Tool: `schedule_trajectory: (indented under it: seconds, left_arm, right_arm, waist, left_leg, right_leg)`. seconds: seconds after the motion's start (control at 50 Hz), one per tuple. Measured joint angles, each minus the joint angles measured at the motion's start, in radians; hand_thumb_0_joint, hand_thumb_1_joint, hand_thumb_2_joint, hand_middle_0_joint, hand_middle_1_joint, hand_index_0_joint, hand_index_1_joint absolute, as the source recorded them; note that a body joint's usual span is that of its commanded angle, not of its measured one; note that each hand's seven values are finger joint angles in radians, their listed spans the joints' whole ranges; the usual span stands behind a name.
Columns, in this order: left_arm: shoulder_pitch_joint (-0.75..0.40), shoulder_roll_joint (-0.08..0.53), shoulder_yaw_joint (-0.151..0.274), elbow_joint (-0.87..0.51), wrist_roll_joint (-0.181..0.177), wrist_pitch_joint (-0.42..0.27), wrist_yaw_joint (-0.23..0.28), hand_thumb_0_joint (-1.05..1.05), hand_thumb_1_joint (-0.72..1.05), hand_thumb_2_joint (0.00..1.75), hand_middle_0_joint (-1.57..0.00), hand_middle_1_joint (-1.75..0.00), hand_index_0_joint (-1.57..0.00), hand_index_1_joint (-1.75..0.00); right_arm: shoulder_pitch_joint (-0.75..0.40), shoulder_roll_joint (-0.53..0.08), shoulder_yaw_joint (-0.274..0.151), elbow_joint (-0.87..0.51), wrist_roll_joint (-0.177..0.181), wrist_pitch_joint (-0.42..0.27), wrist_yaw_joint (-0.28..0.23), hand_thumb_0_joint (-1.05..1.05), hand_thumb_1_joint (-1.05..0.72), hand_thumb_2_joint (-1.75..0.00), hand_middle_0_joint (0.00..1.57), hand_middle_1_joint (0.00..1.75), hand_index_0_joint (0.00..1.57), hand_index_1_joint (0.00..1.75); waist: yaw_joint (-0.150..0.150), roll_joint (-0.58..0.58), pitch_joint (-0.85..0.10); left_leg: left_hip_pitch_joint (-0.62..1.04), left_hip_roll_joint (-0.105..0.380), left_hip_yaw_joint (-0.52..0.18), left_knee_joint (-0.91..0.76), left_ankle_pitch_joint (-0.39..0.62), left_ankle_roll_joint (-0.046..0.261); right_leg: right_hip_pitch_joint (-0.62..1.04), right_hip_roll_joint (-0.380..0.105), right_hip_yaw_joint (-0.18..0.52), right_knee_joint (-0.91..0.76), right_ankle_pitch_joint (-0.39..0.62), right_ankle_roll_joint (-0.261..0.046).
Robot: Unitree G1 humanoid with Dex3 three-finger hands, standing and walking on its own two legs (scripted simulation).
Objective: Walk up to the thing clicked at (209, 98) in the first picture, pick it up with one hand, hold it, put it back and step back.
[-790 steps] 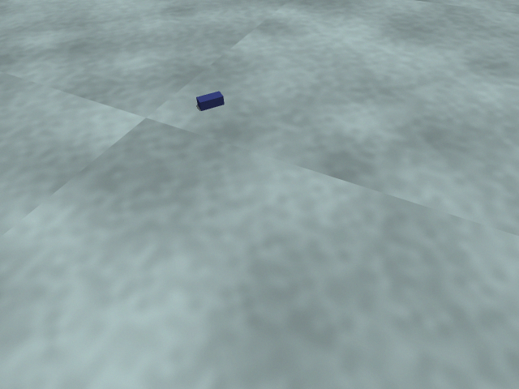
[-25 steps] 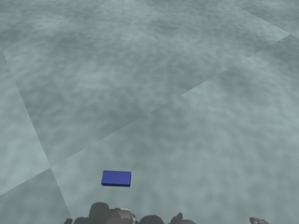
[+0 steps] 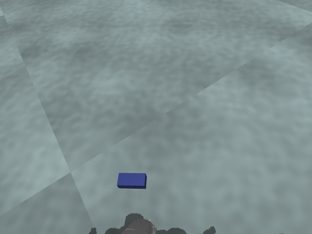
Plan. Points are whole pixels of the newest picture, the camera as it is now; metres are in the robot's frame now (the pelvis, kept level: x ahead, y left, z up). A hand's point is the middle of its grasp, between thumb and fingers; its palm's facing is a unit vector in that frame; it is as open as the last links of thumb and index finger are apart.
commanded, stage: walk up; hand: left
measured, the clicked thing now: (132, 180) +0.46 +0.27 -0.73
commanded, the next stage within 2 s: stand in 1.04 s
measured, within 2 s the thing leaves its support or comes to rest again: neither
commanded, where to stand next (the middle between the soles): +0.08 +0.02 m, yaw +0 degrees
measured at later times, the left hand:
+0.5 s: hand out of the picture +0.04 +0.32 -0.16, palm faces +0.06 -0.94 -0.33, open 7.4 cm
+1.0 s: hand (76, 229) +0.14 +0.27 -0.13, palm faces -0.03 -0.93 -0.36, open 7.3 cm
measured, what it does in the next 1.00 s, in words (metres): steps on the spot: left foot, then right foot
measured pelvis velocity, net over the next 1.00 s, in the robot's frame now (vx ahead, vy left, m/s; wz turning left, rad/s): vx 0.01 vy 0.02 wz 0.02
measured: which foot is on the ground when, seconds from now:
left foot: up 0.00-0.24, down 0.26-1.00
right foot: down 0.00-0.28, up 0.30-0.64, down 0.66-1.00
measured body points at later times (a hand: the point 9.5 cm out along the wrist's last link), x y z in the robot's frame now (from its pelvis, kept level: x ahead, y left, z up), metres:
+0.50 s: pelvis +0.02 +0.04 +0.00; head +0.03 +0.07 +0.45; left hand +0.04 +0.37 -0.13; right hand +0.14 -0.26 -0.09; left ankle +0.05 +0.15 -0.73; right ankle +0.05 -0.11 -0.69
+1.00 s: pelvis +0.01 +0.02 +0.01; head +0.04 +0.01 +0.46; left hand +0.14 +0.32 -0.11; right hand +0.08 -0.28 -0.13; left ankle +0.02 +0.15 -0.73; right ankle +0.05 -0.11 -0.73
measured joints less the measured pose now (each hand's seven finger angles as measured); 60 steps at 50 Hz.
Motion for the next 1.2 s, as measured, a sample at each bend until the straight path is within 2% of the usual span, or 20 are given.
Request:
schedule_trajectory:
  seconds: [0.08,0.16,0.22,0.26,0.28,0.3,0.34,0.4,0.52,0.64,0.66,0.7,0.78,0.82,0.84,0.92,1.04,1.2]
  left_arm:
    - [0.03,0.006,0.008,-0.043,-0.002,-0.03,-0.019,0.0,0.9,0.9,-0.2,-0.3,-0.21,-0.3]
    - [0.081,0.033,0.012,-0.057,-0.009,-0.048,-0.031,0.0,0.9,0.9,-0.21,-0.3,-0.21,-0.3]
    - [0.115,0.057,0.01,-0.044,-0.014,-0.039,-0.037,0.0,0.9,0.9,-0.21,-0.3,-0.21,-0.3]
    - [0.128,0.07,0.007,-0.031,-0.018,-0.021,-0.037,0.0,0.9,0.9,-0.21,-0.3,-0.21,-0.3]
    - [0.129,0.075,0.006,-0.022,-0.021,-0.01,-0.034,0.0,0.9,0.9,-0.21,-0.3,-0.21,-0.3]
    - [0.123,0.078,0.006,-0.01,-0.025,0.003,-0.029,0.0,0.9,0.9,-0.2,-0.3,-0.21,-0.3]
    - [0.11,0.076,0.004,0.012,-0.032,0.027,-0.022,0.0,0.91,0.9,-0.2,-0.3,-0.2,-0.3]
    - [0.088,0.078,-0.002,0.032,-0.038,0.032,-0.022,0.0,0.91,0.9,-0.2,-0.3,-0.2,-0.3]
    - [0.04,0.08,-0.006,0.061,-0.048,0.028,-0.024,0.0,0.91,0.9,-0.2,-0.3,-0.2,-0.3]
    - [-0.005,0.065,-0.019,0.077,-0.05,0.005,-0.011,0.0,0.91,0.9,-0.2,-0.3,-0.2,-0.3]
    - [-0.012,0.063,-0.02,0.081,-0.048,-0.002,-0.007,0.0,0.91,0.9,-0.2,-0.3,-0.2,-0.3]
    - [-0.034,0.04,-0.022,0.09,-0.039,-0.013,0.001,0.0,0.91,0.9,-0.2,-0.3,-0.2,-0.3]
    - [-0.054,0.027,-0.04,0.088,-0.033,-0.018,-0.001,0.0,0.91,0.9,-0.2,-0.3,-0.2,-0.3]
    - [-0.073,0.021,-0.046,0.091,-0.034,-0.014,0.0,0.0,0.91,0.9,-0.2,-0.3,-0.2,-0.3]
    - [-0.091,0.02,-0.047,0.093,-0.036,-0.013,0.0,0.0,0.91,0.9,-0.2,-0.3,-0.21,-0.3]
    - [-0.143,0.011,-0.05,0.096,-0.042,-0.017,-0.001,0.0,0.91,0.9,-0.2,-0.3,-0.2,-0.3]
    - [-0.192,0.002,-0.055,0.138,-0.047,-0.014,-0.007,0.0,0.91,0.9,-0.2,-0.3,-0.2,-0.3]
    - [-0.193,0.0,-0.059,0.192,-0.044,-0.021,-0.019,0.0,0.91,0.9,-0.2,-0.3,-0.21,-0.3]
  right_arm:
    - [0.084,0.009,0.007,0.035,-0.02,-0.004,0.028,0.01,-0.91,-0.9,0.2,0.3,0.2,0.3]
    - [0.107,0.016,0.004,0.038,-0.034,-0.016,0.05,0.01,-0.9,-0.9,0.2,0.3,0.2,0.3]
    - [0.099,0.012,-0.004,0.017,-0.032,-0.041,0.059,0.01,-0.9,-0.9,0.2,0.3,0.2,0.3]
    - [0.095,0.005,-0.01,0.001,-0.027,-0.063,0.055,0.01,-0.9,-0.9,0.2,0.3,0.2,0.3]
    - [0.09,0.003,-0.014,-0.005,-0.027,-0.074,0.048,0.01,-0.9,-0.9,0.2,0.3,0.2,0.3]
    - [0.084,0.007,-0.017,-0.008,-0.032,-0.081,0.037,0.01,-0.9,-0.9,0.2,0.3,0.2,0.3]
    - [0.074,0.018,-0.007,-0.016,-0.036,-0.083,0.023,0.01,-0.9,-0.9,0.2,0.3,0.2,0.3]
    - [0.059,0.042,0.012,-0.018,-0.034,-0.08,0.015,0.01,-0.9,-0.9,0.2,0.3,0.2,0.3]
    - [0.03,0.068,0.035,-0.019,-0.029,-0.08,0.012,0.01,-0.9,-0.9,0.2,0.3,0.2,0.3]
    - [-0.021,0.046,0.027,-0.023,-0.018,-0.041,0.012,0.01,-0.9,-0.9,0.21,0.3,0.2,0.3]
    - [-0.028,0.04,0.025,-0.023,-0.013,-0.033,0.012,0.01,-0.9,-0.9,0.21,0.3,0.2,0.3]
    - [-0.048,0.024,0.017,-0.009,0.0,-0.017,0.01,0.01,-0.9,-0.9,0.2,0.3,0.2,0.3]
    - [-0.062,0.027,0.018,0.028,0.008,-0.002,0.009,0.01,-0.9,-0.9,0.2,0.3,0.2,0.3]
    - [-0.057,0.024,0.02,0.046,0.01,-0.011,0.014,0.01,-0.9,-0.9,0.2,0.3,0.2,0.3]
    - [-0.055,0.027,0.019,0.059,0.009,-0.016,0.013,0.01,-0.91,-0.9,0.2,0.3,0.2,0.3]
    - [-0.041,0.047,0.033,0.115,-0.002,-0.025,0.02,0.01,-0.91,-0.9,0.2,0.3,0.2,0.3]
    - [-0.029,0.065,0.05,0.181,-0.01,-0.035,0.026,0.01,-0.9,-0.9,0.2,0.3,0.2,0.3]
    - [-0.028,0.065,0.04,0.218,-0.019,-0.043,0.028,0.01,-0.9,-0.9,0.2,0.3,0.2,0.3]
  waist:
    - [0.004,-0.011,-0.031]
    - [0.013,-0.037,-0.041]
    - [0.016,-0.05,-0.045]
    - [0.014,-0.057,-0.052]
    - [0.013,-0.067,-0.053]
    - [0.013,-0.082,-0.053]
    - [0.004,-0.097,-0.065]
    - [-0.011,-0.112,-0.068]
    - [-0.021,-0.113,-0.054]
    - [-0.025,-0.066,-0.015]
    - [-0.024,-0.055,-0.01]
    - [-0.032,0.0,0.011]
    - [-0.027,0.002,0.006]
    - [-0.041,0.01,-0.005]
    - [-0.048,0.006,-0.003]
    - [-0.047,-0.017,-0.008]
    - [-0.061,-0.05,-0.052]
    - [-0.064,-0.064,-0.084]
  left_leg:
    - [0.089,0.022,0.039,-0.126,-0.045,0.0]
    - [0.115,0.047,0.074,-0.236,-0.052,0.015]
    - [0.12,0.067,0.096,-0.33,0.02,0.026]
    - [0.146,0.069,0.11,-0.431,0.14,0.026]
    - [0.152,0.061,0.117,-0.447,0.219,0.022]
    - [0.15,0.049,0.129,-0.431,0.223,0.022]
    - [0.145,0.04,0.139,-0.41,0.194,0.033]
    - [0.162,0.041,0.139,-0.428,0.19,0.043]
    - [0.176,0.066,0.146,-0.45,0.194,0.033]
    - [0.133,0.097,0.157,-0.381,0.159,0.014]
    - [0.12,0.104,0.158,-0.355,0.147,0.008]
    - [0.102,0.133,0.134,-0.313,0.133,0.001]
    - [0.11,0.09,0.104,-0.296,0.026,0.018]
    - [0.146,0.092,0.099,-0.366,0.116,0.019]
    - [0.156,0.087,0.097,-0.392,0.142,0.0]
    - [0.19,0.081,0.104,-0.451,0.162,-0.022]
    - [0.239,0.084,0.106,-0.534,0.202,-0.023]
    - [0.283,0.088,0.101,-0.62,0.246,-0.025]
  right_leg:
    - [0.039,-0.014,-0.043,-0.043,0.007,-0.011]
    - [0.09,-0.03,-0.064,-0.089,0.019,-0.001]
    - [0.119,-0.037,-0.068,-0.109,0.024,0.015]
    - [0.113,-0.046,-0.066,-0.075,0.002,0.028]
    - [0.099,-0.057,-0.059,-0.033,-0.022,0.027]
    - [0.078,-0.062,-0.032,0.019,-0.055,0.021]
    - [0.023,-0.036,0.032,0.129,-0.122,0.017]
    - [-0.035,-0.009,0.081,0.227,-0.143,0.017]
    - [-0.079,-0.013,0.118,0.204,-0.104,0.029]
    - [-0.017,-0.027,0.054,0.036,-0.016,0.037]
    - [0.003,-0.021,0.047,-0.01,0.038,0.043]
    - [0.013,0.008,0.025,-0.021,0.052,0.057]
    - [-0.014,-0.005,0.048,-0.005,0.043,0.054]
    - [-0.025,-0.009,0.042,-0.008,0.046,0.057]
    - [-0.027,-0.016,0.04,-0.008,0.046,0.06]
    - [0.0,-0.023,0.046,-0.057,0.075,0.063]
    - [0.049,-0.02,0.045,-0.142,0.119,0.062]
    - [0.101,-0.018,0.038,-0.24,0.168,0.064]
